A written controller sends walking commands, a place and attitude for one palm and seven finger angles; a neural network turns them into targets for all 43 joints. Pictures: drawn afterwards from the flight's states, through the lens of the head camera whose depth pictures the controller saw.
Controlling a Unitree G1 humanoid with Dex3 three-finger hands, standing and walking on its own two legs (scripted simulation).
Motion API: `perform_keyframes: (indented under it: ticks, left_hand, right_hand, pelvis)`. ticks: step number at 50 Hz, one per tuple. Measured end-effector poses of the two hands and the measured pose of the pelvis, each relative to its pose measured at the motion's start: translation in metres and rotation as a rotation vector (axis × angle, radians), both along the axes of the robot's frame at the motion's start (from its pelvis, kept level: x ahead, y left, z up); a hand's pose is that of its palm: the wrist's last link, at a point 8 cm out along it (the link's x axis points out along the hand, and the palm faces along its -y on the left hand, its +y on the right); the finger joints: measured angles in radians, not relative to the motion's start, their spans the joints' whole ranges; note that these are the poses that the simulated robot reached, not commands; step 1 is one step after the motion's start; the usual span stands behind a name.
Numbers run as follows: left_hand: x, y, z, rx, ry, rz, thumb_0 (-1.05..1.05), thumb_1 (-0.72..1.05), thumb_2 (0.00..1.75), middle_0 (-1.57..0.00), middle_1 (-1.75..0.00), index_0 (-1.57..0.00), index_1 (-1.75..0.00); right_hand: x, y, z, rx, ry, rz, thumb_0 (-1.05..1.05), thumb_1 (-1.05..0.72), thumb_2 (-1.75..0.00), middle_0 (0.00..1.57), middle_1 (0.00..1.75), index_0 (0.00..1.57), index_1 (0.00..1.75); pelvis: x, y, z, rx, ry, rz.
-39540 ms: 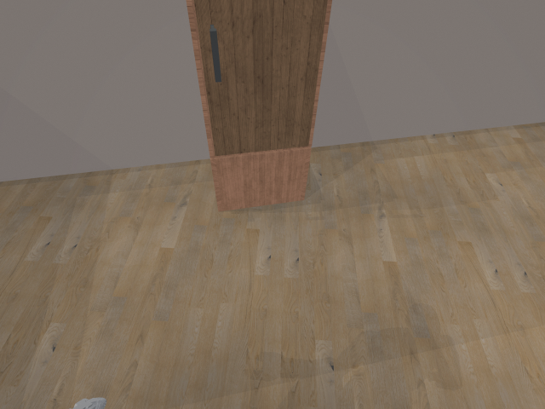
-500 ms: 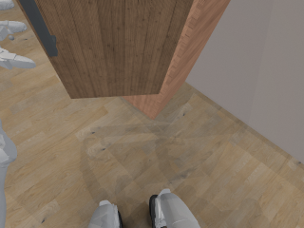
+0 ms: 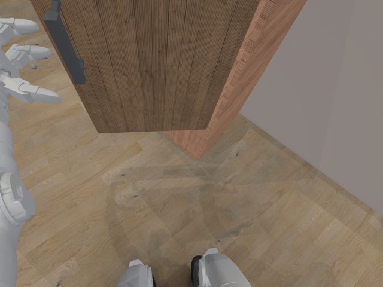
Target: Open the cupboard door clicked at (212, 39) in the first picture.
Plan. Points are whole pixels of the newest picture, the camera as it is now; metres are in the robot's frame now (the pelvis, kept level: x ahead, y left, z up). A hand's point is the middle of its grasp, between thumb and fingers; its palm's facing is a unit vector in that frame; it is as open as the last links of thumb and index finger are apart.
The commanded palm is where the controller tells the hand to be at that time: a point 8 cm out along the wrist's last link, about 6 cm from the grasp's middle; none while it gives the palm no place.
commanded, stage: move the hooked fingers beside the handle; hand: left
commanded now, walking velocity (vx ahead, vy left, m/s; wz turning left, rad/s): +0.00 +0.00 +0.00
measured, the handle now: (69, 45) +0.57 +0.19 +0.08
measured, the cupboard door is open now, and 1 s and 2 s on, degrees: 45 44 44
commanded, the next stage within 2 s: slide the fingers in behind the handle in 0.30 s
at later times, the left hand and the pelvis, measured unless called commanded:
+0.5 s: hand (36, 66) +0.52 +0.24 +0.08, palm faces -0.01 -1.00 -0.01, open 13.9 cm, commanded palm +0.51 +0.27 +0.08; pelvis -0.02 -0.01 -0.01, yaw +0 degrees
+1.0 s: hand (61, 64) +0.53 +0.20 +0.08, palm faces -0.01 -1.00 +0.00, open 13.9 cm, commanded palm +0.50 +0.24 +0.08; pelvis -0.01 +0.00 -0.01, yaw +0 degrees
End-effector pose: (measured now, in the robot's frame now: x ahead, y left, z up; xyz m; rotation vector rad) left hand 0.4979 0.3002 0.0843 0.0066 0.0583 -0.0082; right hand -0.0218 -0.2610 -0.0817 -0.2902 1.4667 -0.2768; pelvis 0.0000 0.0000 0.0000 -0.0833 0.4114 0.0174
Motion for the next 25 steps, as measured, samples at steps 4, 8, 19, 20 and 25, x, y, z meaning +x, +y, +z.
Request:
perform_keyframes:
  ticks: [4, 8, 19, 20, 25]
  left_hand:
    - [-0.001, -0.003, 0.0, -0.005, -0.001, 0.004, -0.01, -0.5, 0.3, -0.3, -1.2, -0.3, -1.2]
    - [-0.002, -0.003, 0.0, 0.006, -0.005, 0.009, -0.01, -0.49, 0.3, -0.3, -1.2, -0.3, -1.2]
    - [-0.003, -0.001, -0.001, 0.01, -0.002, 0.009, -0.01, -0.5, 0.3, -0.3, -1.2, -0.3, -1.2]
    - [-0.003, -0.001, 0.0, 0.009, -0.003, 0.01, -0.01, -0.5, 0.3, -0.3, -1.2, -0.3, -1.2]
    - [0.002, -0.004, -0.001, 0.008, -0.005, 0.0, -0.01, -0.5, 0.3, -0.3, -1.2, -0.3, -1.2]
  right_hand:
    - [0.012, -0.004, -0.002, -0.008, -0.036, 0.017, 0.0, -0.9, -0.9, 0.21, 0.3, 0.2, 0.3]
    - [0.016, -0.006, -0.003, -0.012, -0.057, 0.025, 0.0, -0.9, -0.9, 0.21, 0.3, 0.2, 0.3]
    - [-0.005, -0.006, -0.007, -0.008, -0.016, 0.014, 0.0, -0.9, -0.9, 0.21, 0.3, 0.2, 0.3]
    - [-0.009, -0.006, -0.007, -0.008, -0.009, 0.012, 0.0, -0.9, -0.9, 0.21, 0.3, 0.2, 0.3]
    - [-0.024, -0.005, -0.006, -0.012, 0.023, -0.004, 0.0, -0.9, -0.9, 0.21, 0.3, 0.2, 0.3]
  pelvis:
    - [-0.002, -0.001, -0.001, 0.002, -0.005, 0.001]
    - [-0.005, -0.003, -0.002, 0.003, -0.005, 0.001]
    - [-0.013, -0.005, -0.006, 0.003, 0.0, 0.004]
    - [-0.013, -0.005, -0.007, 0.003, 0.002, 0.004]
    - [-0.016, -0.005, -0.008, 0.001, 0.01, 0.003]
